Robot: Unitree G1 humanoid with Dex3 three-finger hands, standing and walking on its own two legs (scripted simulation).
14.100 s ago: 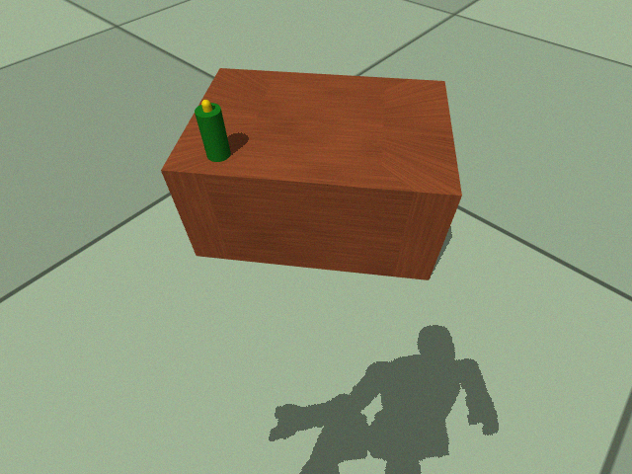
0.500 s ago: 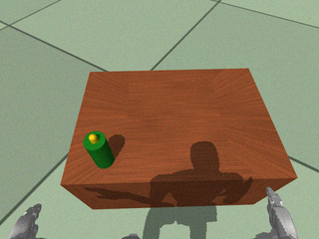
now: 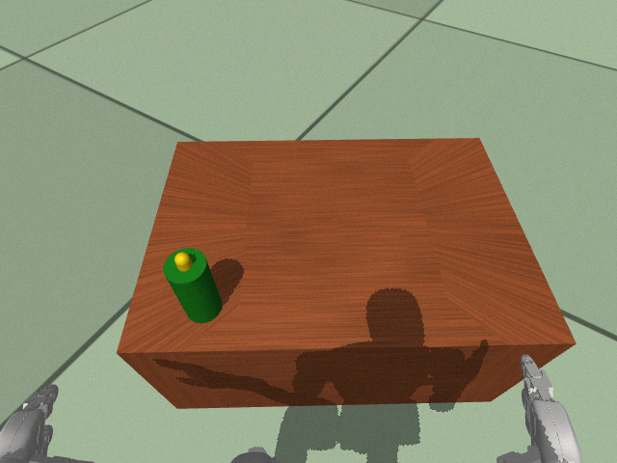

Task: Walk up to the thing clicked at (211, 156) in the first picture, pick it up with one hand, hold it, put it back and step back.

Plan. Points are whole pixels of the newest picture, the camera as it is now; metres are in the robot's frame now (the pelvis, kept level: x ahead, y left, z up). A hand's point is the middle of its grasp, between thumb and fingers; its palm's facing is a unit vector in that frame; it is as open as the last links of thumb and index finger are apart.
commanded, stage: go down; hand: left
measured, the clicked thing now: (193, 283) +0.46 +0.22 -0.17
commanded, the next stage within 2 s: approach in 1.38 s
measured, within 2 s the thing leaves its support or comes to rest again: neither
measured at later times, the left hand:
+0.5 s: hand (28, 331) +0.29 +0.36 +0.02, palm faces +0.19 -0.96 -0.20, open 17.4 cm
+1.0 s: hand (3, 287) +0.33 +0.39 +0.05, palm faces +0.22 -0.97 -0.13, open 17.6 cm
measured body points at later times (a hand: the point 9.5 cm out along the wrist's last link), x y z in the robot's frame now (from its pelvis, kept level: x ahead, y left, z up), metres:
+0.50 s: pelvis -0.01 +0.00 +0.00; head +0.04 +0.01 +0.45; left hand +0.27 +0.41 +0.04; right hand +0.13 -0.27 -0.05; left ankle +0.02 +0.11 -0.69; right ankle -0.04 -0.14 -0.69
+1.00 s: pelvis -0.01 +0.01 +0.00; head +0.05 +0.04 +0.45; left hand +0.32 +0.44 +0.06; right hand +0.14 -0.25 -0.04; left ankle +0.02 +0.11 -0.69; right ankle -0.04 -0.14 -0.69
